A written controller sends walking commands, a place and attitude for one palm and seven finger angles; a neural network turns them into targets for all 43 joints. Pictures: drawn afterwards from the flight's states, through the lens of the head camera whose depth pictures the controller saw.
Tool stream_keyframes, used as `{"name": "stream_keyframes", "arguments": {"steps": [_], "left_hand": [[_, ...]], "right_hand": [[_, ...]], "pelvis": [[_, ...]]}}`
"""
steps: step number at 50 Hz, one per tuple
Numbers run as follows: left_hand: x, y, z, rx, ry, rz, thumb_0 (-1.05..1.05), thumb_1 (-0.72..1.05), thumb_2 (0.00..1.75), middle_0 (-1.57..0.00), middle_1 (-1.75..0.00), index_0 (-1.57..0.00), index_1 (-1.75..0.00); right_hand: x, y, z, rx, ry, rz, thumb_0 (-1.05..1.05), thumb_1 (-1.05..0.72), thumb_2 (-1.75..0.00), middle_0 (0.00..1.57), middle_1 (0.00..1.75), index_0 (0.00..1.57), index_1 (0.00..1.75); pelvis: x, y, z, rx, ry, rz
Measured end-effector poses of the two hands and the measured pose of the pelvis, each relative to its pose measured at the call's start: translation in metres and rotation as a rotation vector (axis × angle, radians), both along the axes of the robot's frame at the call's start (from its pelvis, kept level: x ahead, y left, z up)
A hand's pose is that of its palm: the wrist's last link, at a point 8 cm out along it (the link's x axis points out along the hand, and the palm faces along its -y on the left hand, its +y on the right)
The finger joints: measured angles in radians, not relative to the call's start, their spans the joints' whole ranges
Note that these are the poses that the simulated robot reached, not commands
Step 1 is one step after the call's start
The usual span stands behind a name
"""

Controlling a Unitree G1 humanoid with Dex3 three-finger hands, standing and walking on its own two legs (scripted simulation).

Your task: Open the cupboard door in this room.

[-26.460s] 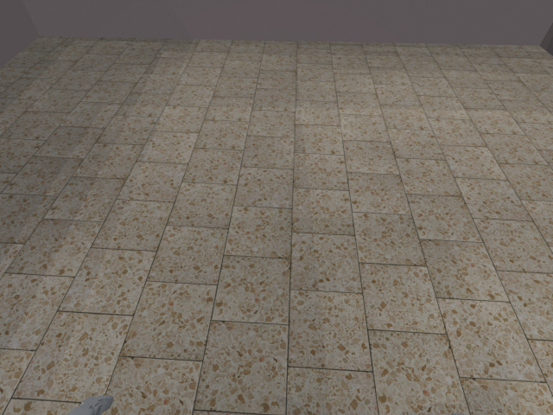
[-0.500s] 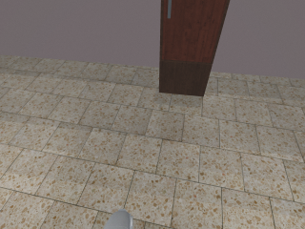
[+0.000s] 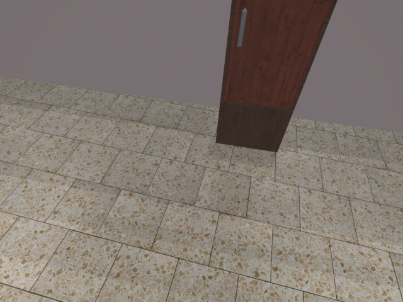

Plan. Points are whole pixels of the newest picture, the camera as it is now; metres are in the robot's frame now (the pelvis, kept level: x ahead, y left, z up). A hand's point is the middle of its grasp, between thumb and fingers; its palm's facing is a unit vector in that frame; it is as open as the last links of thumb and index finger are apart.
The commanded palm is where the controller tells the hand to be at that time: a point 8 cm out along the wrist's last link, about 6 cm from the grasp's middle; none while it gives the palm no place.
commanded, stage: stand and wait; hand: left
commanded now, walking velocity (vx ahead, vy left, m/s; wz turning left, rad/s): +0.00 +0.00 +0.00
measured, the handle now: (242, 27) +1.23 -0.09 +0.05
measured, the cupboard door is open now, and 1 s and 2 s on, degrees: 0 0 0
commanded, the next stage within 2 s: turn or walk to find it in 0.26 s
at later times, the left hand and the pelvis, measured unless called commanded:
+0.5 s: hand out of the picture +0.04 +0.13 -0.18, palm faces +0.07 -0.98 -0.16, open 7.3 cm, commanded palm none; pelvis +0.06 -0.03 +0.00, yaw +1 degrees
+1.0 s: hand out of the picture +0.08 +0.15 -0.19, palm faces +0.09 -0.98 -0.16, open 7.3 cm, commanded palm none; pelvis +0.13 -0.01 -0.01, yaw +0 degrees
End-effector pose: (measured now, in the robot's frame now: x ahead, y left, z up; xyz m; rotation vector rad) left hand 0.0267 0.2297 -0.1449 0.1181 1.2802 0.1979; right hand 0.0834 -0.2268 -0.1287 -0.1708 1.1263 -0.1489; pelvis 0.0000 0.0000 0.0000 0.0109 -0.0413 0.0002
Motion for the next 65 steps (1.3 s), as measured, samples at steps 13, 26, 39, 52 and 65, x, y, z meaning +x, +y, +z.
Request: {"name": "stream_keyframes", "arguments": {"steps": [13,26,39,52,65], "left_hand": [[0.029,-0.030,0.012,0.034,0.029,-0.044,0.00,0.94,0.90,-0.20,-0.30,-0.20,-0.30],[0.004,-0.054,-0.004,-0.059,0.163,0.024,0.00,0.92,0.90,-0.20,-0.30,-0.20,-0.30],[0.050,-0.055,-0.012,-0.059,0.177,0.008,0.01,0.91,0.90,-0.20,-0.30,-0.20,-0.30],[0.051,-0.031,-0.014,-0.062,0.253,0.038,0.00,0.91,0.90,-0.20,-0.30,-0.20,-0.30],[0.103,-0.009,-0.003,-0.014,0.129,-0.034,0.00,0.91,0.90,-0.20,-0.30,-0.20,-0.30]], "right_hand": [[-0.072,-0.018,-0.027,0.083,0.293,-0.074,0.00,-0.92,-0.90,0.20,0.30,0.19,0.30],[-0.091,-0.007,-0.019,0.078,0.420,-0.089,0.01,-0.91,-0.90,0.20,0.30,0.19,0.30],[-0.027,0.007,-0.034,0.092,0.358,-0.099,0.00,-0.91,-0.90,0.20,0.30,0.19,0.30],[0.055,-0.006,-0.022,-0.004,0.256,-0.051,0.03,-0.93,-0.90,0.20,0.30,0.19,0.30],[0.061,0.001,-0.015,0.002,0.221,-0.067,0.01,-0.94,-0.90,0.20,0.30,0.20,0.30]], "pelvis": [[0.031,-0.030,0.001,0.003,0.019,0.005],[0.060,-0.032,-0.001,-0.020,0.028,0.010],[0.107,-0.026,-0.011,-0.014,0.040,-0.002],[0.131,-0.004,-0.009,-0.003,0.024,-0.007],[0.132,0.002,0.000,-0.001,0.025,-0.012]]}}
